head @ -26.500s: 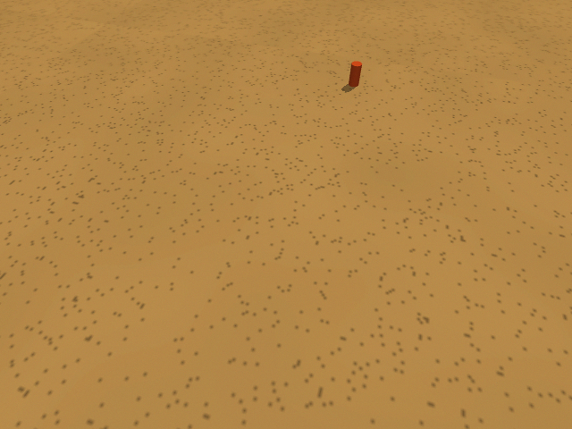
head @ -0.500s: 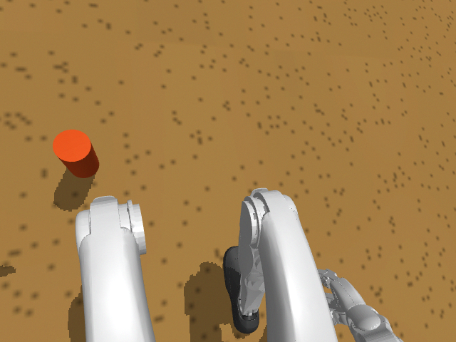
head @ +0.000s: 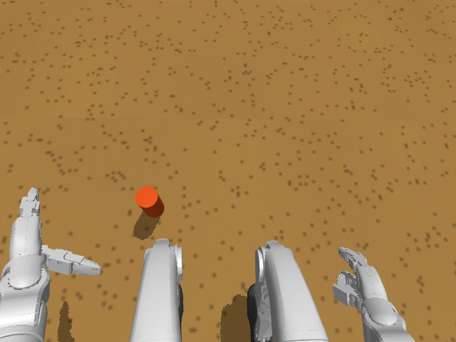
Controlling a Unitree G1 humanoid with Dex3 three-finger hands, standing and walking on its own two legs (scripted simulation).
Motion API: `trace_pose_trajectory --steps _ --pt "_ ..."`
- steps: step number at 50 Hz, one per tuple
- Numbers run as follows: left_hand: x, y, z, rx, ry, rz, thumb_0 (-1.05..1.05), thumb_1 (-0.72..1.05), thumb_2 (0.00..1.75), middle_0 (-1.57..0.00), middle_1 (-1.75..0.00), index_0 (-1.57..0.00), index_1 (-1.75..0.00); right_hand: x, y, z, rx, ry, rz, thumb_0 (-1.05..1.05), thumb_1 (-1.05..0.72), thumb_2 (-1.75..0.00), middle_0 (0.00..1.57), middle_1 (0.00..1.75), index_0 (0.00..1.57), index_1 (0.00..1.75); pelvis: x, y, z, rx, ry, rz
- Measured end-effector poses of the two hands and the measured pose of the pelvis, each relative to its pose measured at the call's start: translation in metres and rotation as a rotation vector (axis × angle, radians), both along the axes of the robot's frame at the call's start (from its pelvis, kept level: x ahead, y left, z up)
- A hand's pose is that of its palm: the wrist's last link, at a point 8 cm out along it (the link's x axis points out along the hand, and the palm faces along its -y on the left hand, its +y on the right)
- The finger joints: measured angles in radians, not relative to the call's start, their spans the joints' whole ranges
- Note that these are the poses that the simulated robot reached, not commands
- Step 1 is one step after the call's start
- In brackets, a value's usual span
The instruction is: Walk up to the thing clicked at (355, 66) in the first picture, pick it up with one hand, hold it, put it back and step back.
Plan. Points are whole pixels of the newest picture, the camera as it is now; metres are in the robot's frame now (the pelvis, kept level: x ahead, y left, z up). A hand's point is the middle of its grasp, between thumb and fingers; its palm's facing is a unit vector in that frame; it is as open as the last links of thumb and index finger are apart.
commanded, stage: home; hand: left
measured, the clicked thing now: (150, 203) +0.45 +0.23 -0.47
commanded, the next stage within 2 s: none
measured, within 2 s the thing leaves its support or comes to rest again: neither
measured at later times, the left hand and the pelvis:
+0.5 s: hand (42, 249) +0.25 +0.22 +0.10, palm faces +0.16 -0.94 -0.31, open 17.4 cm; pelvis +0.07 +0.02 +0.16, yaw +2 degrees
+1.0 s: hand (40, 276) +0.22 +0.20 +0.12, palm faces +0.16 -0.95 -0.28, open 17.7 cm; pelvis +0.06 +0.01 +0.18, yaw +3 degrees
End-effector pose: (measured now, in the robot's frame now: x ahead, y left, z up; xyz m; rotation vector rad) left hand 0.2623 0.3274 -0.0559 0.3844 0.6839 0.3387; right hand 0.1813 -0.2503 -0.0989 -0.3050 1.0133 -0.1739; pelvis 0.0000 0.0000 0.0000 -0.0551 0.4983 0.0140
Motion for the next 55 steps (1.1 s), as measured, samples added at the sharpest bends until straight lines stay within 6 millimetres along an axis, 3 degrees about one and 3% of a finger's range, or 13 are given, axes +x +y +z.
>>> trace_pose_trajectory --steps 6,15,21,27,32,39,55 --pt "-0.009 -0.02 0.05 -0.047 0.037 0.022 -0.01 -0.57 0.04 -0.05 -0.04 -0.06 -0.05 0.017 0.002 0.063 -0.019 -0.079 -0.009 0.0 -0.9 -0.9 0.2 0.3 0.2 0.3 0.018 0.001 0.052 0.004 -0.065 0.016" --pt "-0.027 -0.044 0.117 -0.119 0.084 0.045 -0.01 -0.55 0.05 -0.05 -0.05 -0.06 -0.05 0.02 0.017 0.141 -0.032 -0.141 -0.04 0.01 -0.9 -0.9 0.2 0.3 0.2 0.3 0.045 0.01 0.12 0.005 -0.18 0.036" --pt "-0.034 -0.056 0.164 -0.137 0.055 0.02 -0.01 -0.53 0.06 -0.05 -0.05 -0.06 -0.05 0.024 0.032 0.177 -0.024 -0.203 -0.059 0.01 -0.9 -0.9 0.2 0.3 0.2 0.3 0.061 0.018 0.151 0.007 -0.254 0.04" --pt "-0.043 -0.067 0.198 -0.162 0.012 -0.008 -0.01 -0.54 0.05 -0.05 -0.05 -0.06 -0.05 0.035 0.045 0.197 0.001 -0.284 -0.054 0.01 -0.9 -0.9 0.2 0.3 0.2 0.3 0.069 0.024 0.166 0.007 -0.309 0.043" --pt "-0.053 -0.07 0.209 -0.177 -0.002 -0.007 -0.01 -0.55 0.05 -0.05 -0.05 -0.06 -0.05 0.047 0.052 0.208 0.017 -0.335 -0.022 0.01 -0.9 -0.9 0.2 0.3 0.2 0.3 0.069 0.024 0.172 0.01 -0.338 0.048" --pt "-0.066 -0.069 0.206 -0.177 0.032 0.008 -0.01 -0.57 0.04 -0.05 -0.04 -0.05 -0.05 0.055 0.052 0.215 0.016 -0.37 0.023 0.01 -0.9 -0.9 0.21 0.3 0.21 0.3 0.065 0.021 0.175 0.015 -0.357 0.056" --pt "-0.069 -0.083 0.208 -0.189 0.033 -0.009 -0.01 -0.59 0.03 -0.05 -0.04 -0.05 -0.04 0.035 0.032 0.213 0.008 -0.345 0.009 0.01 -0.9 -0.9 0.2 0.3 0.2 0.3 0.057 0.009 0.179 0.025 -0.377 0.053"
